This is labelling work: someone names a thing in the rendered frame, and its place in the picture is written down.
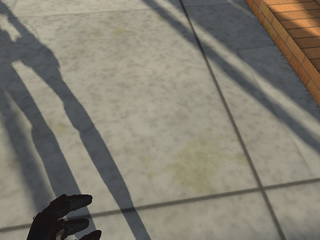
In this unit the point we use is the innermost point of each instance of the robot left hand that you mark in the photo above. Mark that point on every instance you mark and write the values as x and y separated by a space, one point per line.
45 225

